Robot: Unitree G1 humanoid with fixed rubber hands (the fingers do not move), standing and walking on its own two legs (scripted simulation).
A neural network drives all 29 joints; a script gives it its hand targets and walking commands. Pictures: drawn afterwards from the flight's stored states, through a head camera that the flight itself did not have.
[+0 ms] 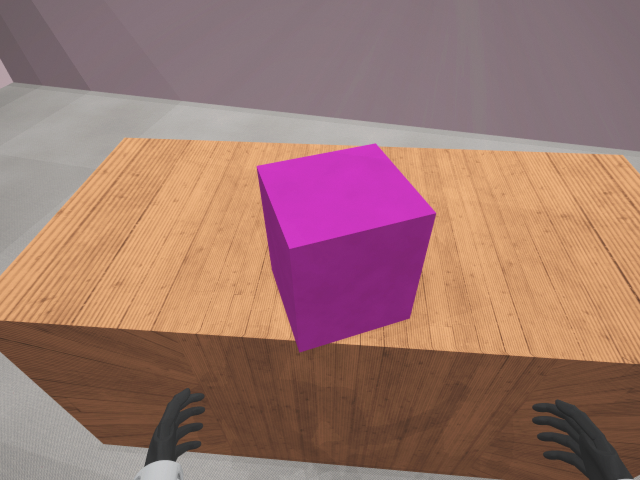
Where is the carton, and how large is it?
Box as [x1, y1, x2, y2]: [257, 143, 435, 352]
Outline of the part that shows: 375,143 257,166 272,271 299,352 409,318 435,212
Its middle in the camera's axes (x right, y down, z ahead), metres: +0.03 +0.01 +0.67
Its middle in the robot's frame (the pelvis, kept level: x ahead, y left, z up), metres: +0.50 +0.01 +0.00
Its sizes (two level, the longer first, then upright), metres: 0.210 0.200 0.250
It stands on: a pedestal, 0.65 m high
